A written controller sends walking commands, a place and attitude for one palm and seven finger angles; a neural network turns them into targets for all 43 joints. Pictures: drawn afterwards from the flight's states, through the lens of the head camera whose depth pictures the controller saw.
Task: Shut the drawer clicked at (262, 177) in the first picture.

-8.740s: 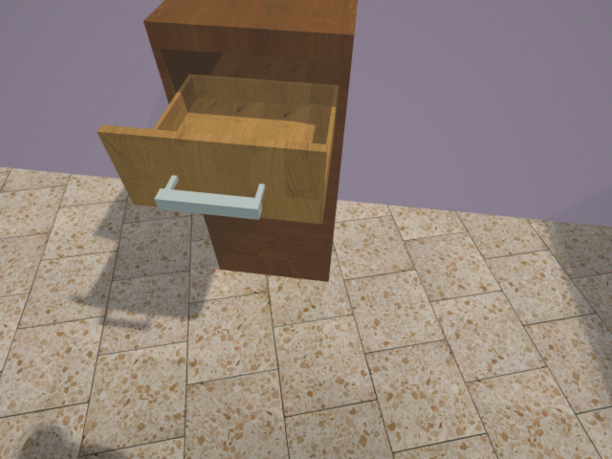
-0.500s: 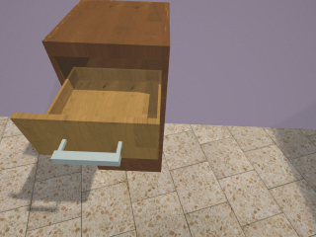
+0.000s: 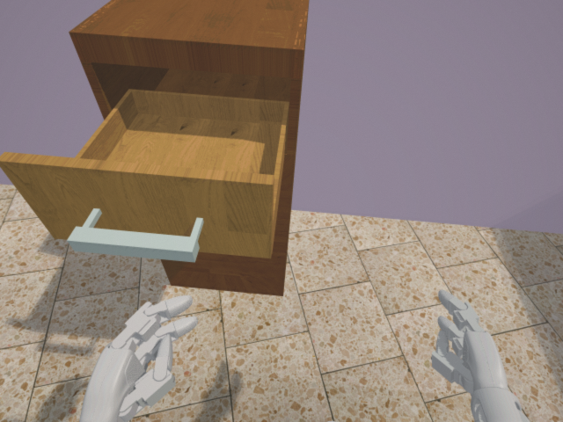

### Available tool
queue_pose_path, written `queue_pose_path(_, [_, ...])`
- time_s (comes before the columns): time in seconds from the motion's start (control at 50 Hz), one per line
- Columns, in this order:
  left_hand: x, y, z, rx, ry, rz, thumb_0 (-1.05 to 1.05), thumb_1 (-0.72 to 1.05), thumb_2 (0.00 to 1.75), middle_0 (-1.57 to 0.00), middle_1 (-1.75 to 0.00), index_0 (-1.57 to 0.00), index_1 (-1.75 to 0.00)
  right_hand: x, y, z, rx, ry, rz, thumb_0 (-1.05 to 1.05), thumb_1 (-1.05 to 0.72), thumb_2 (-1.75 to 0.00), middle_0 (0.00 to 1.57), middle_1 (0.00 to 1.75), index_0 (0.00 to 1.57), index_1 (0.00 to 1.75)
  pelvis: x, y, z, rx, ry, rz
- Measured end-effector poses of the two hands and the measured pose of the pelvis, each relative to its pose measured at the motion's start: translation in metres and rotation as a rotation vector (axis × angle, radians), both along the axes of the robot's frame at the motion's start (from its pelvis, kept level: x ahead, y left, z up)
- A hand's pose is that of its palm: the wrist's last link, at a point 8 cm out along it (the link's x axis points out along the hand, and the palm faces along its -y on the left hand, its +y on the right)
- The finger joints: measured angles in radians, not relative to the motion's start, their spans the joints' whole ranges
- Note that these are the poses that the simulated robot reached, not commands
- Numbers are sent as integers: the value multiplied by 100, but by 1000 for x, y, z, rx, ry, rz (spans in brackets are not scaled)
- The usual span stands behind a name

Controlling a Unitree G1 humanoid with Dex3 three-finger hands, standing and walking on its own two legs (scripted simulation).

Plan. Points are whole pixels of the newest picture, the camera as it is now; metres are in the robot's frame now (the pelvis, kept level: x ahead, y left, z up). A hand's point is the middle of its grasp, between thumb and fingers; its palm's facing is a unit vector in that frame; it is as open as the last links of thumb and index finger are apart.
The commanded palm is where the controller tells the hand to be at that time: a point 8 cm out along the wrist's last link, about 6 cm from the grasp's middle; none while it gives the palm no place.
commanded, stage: raise the hand and make a fist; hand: left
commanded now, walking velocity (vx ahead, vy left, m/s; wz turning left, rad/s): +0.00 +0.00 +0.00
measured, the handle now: (141, 231) +0.37 +0.24 +0.07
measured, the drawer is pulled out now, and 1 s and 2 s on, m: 0.30 0.30 0.30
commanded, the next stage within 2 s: bring the fist close to the handle in 1.50 s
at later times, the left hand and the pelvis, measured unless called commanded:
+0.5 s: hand (117, 347) +0.19 +0.20 +0.09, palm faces +0.03 -0.99 -0.10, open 3.6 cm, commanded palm +0.13 +0.25 +0.10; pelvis +0.00 -0.02 +0.01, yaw +2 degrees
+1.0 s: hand (90, 329) +0.19 +0.21 +0.15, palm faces +0.01 -1.00 -0.08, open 3.2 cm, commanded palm +0.14 +0.25 +0.16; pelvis +0.02 +0.03 +0.03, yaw +2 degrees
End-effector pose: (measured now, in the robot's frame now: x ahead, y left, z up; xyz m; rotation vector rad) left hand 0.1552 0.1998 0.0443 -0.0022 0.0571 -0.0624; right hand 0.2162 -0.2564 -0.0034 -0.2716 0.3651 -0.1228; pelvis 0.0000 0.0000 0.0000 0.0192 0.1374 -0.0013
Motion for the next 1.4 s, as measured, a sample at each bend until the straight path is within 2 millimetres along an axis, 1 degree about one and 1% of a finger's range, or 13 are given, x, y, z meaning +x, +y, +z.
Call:
queue_pose_path(0.08, [-39, 23, -13, 43, 91, 152, 1, 90, 90, -51, -63, -52, -64, 27, 9, 1, 2, -43, 61, 1, -91, -90, 20, 30, 19, 29, -1, -12, -9, -11, 19, 27])
queue_pose_path(0.16, [-52, 38, 7, 104, -9, 221, 2, 90, 90, -59, -72, -60, -73, 28, 26, -21, 29, -1, 136, 1, -90, -90, 20, 30, 19, 29, -5, -21, -14, -35, 24, 65])
queue_pose_path(0.24, [-30, 33, 23, 113, -90, 113, 1, 90, 90, -66, -81, -67, -81, 6, 40, -52, 84, 98, 161, 1, -90, -90, 20, 30, 20, 29, -10, -25, -14, -46, 19, 82])
queue_pose_path(0.32, [2, 29, 26, 94, -21, 14, 1, 90, 90, -74, -89, -76, -90, -29, 40, -71, 139, 206, 102, 1, -90, -90, 20, 30, 20, 30, -10, -26, -6, -38, 14, 73])
queue_pose_path(0.42, [18, 42, 38, 87, 30, 60, 1, 90, 90, -85, -100, -85, -101, -66, 23, -74, 149, 281, -15, 1, -90, -90, 21, 30, 20, 30, -3, -22, 6, -22, 9, 48])
queue_pose_path(0.52, [10, 54, 52, 107, 9, 92, 1, 90, 90, -94, -111, -95, -112, -80, 3, -64, 97, 289, -82, 1, -90, -90, 21, 30, 20, 30, 3, -13, 13, -20, 2, 34])
queue_pose_path(0.6, [0, 57, 54, 94, 12, 86, 1, 90, 90, -102, -119, -103, -120, -69, -2, -49, 46, 239, -84, 2, -90, -90, 20, 30, 20, 29, 5, -4, 16, -28, -10, 35])
queue_pose_path(0.68, [-2, 58, 58, 81, -10, 85, 1, 90, 90, -110, -128, -111, -129, -47, 9, -33, 21, 161, -43, 1, -90, -90, 20, 30, 19, 29, 8, 6, 19, -38, -27, 41])
queue_pose_path(0.86, [8, 59, 86, 80, -85, 77, 1, 90, 90, -128, -147, -129, -148, 4, 72, -6, 91, 13, 99, 1, -90, -90, 20, 30, 19, 29, 16, 22, 25, -47, -73, 46])
queue_pose_path(0.96, [9, 59, 100, 83, -83, 73, 1, 90, 90, -135, -154, -136, -155, 15, 102, 1, 139, -8, 163, 1, -90, -90, 20, 30, 20, 30, 20, 28, 29, -49, -95, 46])
queue_pose_path(1.04, [8, 59, 110, 91, -85, 72, 1, 90, 90, -137, -157, -138, -158, 15, 113, 0, 155, 8, 191, 1, -90, -90, 21, 30, 20, 30, 22, 30, 32, -50, -107, 47])
queue_pose_path(1.16, [7, 60, 122, 106, -90, 77, 1, 90, 90, -139, -159, -140, -160, 6, 107, -6, 151, 56, 179, 1, -90, -90, 21, 30, 20, 30, 23, 29, 36, -47, -119, 46])
queue_pose_path(1.4, [-1, 61, 119, 117, -60, 101, 1, 90, 90, -139, -160, -140, -160, -12, 60, -7, 107, 66, 87, 1, -90, -90, 20, 30, 20, 30, 21, 14, 38, -39, -129, 39])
